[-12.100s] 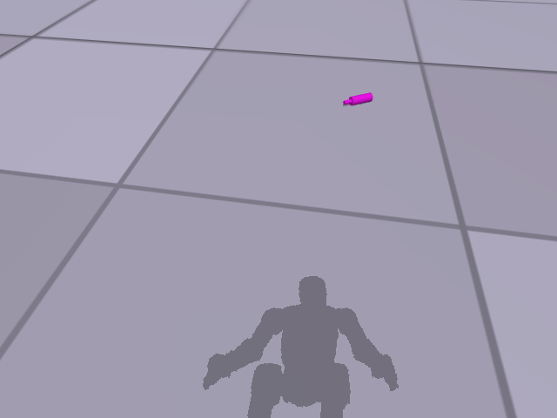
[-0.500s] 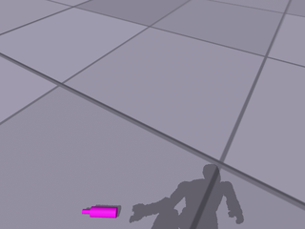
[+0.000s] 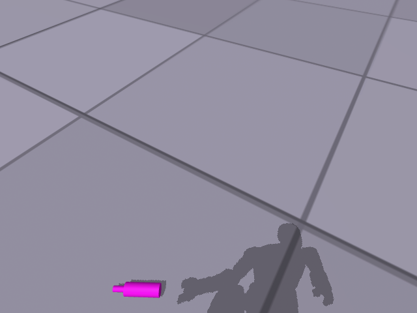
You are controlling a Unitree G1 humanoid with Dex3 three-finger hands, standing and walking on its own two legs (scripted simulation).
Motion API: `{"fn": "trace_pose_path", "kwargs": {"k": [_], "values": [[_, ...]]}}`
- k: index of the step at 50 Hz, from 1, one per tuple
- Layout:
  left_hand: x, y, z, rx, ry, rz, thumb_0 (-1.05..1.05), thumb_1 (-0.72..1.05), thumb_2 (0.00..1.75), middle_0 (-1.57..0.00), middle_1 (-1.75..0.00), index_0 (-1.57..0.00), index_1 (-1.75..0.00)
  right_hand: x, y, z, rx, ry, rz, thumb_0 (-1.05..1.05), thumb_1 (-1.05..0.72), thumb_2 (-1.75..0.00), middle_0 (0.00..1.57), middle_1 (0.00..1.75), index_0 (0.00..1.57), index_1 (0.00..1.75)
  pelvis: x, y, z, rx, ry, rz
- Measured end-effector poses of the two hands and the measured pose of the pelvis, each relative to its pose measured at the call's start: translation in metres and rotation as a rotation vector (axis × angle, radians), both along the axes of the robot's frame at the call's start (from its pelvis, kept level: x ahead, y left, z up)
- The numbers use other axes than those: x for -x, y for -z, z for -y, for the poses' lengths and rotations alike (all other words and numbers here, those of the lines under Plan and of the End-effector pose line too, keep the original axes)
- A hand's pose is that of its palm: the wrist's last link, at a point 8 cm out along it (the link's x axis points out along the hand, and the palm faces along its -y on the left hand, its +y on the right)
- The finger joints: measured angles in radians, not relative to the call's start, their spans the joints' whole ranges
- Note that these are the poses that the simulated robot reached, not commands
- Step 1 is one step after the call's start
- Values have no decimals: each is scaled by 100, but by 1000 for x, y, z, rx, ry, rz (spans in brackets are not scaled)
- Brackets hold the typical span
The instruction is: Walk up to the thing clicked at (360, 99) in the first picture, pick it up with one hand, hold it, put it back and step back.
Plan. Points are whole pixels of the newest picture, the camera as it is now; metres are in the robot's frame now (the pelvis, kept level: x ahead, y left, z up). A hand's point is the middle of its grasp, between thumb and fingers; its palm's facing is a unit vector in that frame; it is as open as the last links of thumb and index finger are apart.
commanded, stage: stand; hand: left
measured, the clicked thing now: (136, 289) +0.39 +0.34 -0.75
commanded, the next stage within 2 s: walk up in 1.96 s
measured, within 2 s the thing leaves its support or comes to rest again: neither
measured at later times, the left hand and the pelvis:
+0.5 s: hand out of the picture +0.07 +0.25 -0.16, palm faces -0.03 -0.94 -0.35, open 7.4 cm; pelvis +0.00 +0.00 +0.00, yaw +0 degrees
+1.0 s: hand out of the picture +0.08 +0.25 -0.16, palm faces -0.04 -0.94 -0.35, open 7.4 cm; pelvis +0.00 +0.00 +0.00, yaw +0 degrees
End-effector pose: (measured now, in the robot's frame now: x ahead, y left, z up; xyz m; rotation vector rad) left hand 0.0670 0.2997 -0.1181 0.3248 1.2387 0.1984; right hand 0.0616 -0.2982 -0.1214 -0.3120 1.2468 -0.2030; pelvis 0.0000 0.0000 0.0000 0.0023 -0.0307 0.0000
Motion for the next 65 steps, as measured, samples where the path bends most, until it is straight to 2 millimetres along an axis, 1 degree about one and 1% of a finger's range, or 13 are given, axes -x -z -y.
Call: {"fn": "trace_pose_path", "kwargs": {"k": [44,65], "values": [[-5,0,2,-2,11,8,1,91,90,-20,-30,-20,-30,-1,0,0,-2,7,3,0,-91,-90,20,30,20,30,-2,0,0,1,3,-2],[-3,0,2,-3,7,-6,1,91,90,-20,-30,-20,-30,1,2,1,-5,9,-10,0,-91,-90,20,30,20,30,-2,0,1,0,4,-4]]}}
